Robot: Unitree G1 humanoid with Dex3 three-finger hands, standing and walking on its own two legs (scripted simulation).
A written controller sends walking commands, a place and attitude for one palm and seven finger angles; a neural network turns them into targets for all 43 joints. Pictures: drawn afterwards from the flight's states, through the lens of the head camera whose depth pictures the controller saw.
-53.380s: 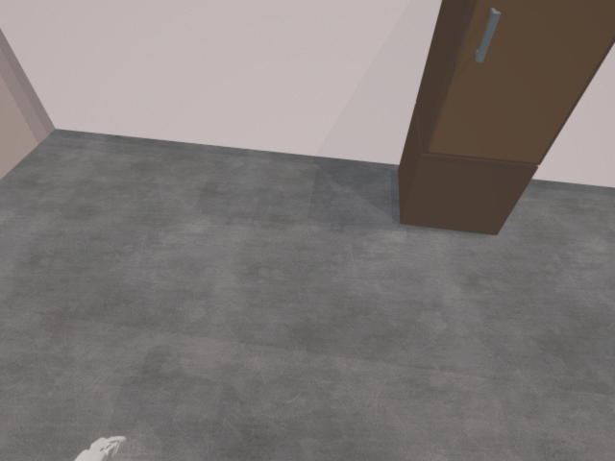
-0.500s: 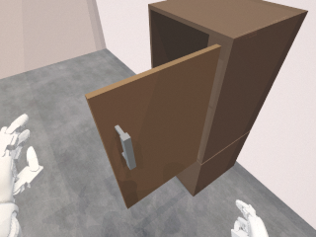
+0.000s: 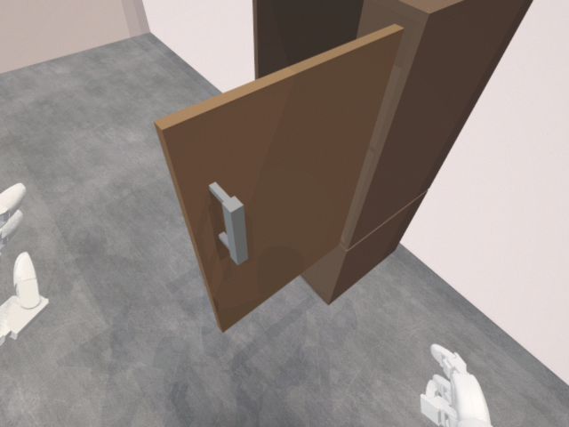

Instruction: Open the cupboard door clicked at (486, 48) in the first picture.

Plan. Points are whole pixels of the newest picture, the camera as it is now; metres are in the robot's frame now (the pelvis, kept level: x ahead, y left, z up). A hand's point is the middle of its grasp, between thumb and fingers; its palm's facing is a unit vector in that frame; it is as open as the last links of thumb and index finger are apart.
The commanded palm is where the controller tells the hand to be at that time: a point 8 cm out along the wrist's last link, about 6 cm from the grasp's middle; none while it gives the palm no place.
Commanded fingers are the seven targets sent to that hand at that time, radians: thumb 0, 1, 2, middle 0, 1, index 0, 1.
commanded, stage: step back with the hand held close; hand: left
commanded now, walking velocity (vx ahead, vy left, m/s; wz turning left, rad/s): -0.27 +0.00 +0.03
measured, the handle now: (228, 225) +0.36 +0.11 +0.08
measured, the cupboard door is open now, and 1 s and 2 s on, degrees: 91 91 91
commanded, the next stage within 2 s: stop stepping back and stand still in 0.70 s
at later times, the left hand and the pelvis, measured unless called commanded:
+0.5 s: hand out of the picture +0.12 +0.28 +0.18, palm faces +0.46 -0.74 -0.48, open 7.4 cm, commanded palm +0.05 +0.32 +0.18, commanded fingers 0.00 0.90 0.90 -0.20 -0.30 -0.20 -0.30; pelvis -0.08 +0.01 -0.01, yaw +3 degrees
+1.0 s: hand out of the picture +0.06 +0.24 +0.17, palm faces +0.34 -0.80 -0.49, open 7.4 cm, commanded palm -0.01 +0.28 +0.18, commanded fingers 0.00 0.90 0.90 -0.20 -0.30 -0.20 -0.30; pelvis -0.16 -0.02 +0.00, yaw -3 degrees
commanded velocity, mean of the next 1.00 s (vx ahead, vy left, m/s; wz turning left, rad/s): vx -0.23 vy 0.01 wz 0.00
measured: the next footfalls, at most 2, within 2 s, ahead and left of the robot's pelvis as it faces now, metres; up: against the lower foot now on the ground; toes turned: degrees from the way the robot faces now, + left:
right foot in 0.72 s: -0.14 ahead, -0.11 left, +0.00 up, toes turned -3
left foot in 0.88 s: -0.05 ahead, +0.07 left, +0.00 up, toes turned -1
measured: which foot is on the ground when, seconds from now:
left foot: down 0.00-0.72, up 0.74-0.86, down 0.88-1.00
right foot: down 0.00-0.40, up 0.42-0.70, down 0.72-1.00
